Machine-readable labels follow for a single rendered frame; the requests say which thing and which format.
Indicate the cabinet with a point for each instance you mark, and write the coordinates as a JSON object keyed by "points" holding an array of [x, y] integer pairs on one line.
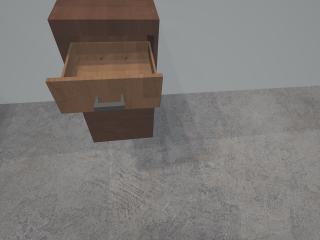
{"points": [[85, 21]]}

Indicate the drawer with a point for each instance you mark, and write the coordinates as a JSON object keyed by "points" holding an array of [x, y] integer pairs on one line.
{"points": [[107, 70]]}

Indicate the handle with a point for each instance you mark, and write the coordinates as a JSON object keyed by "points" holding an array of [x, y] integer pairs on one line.
{"points": [[109, 106]]}

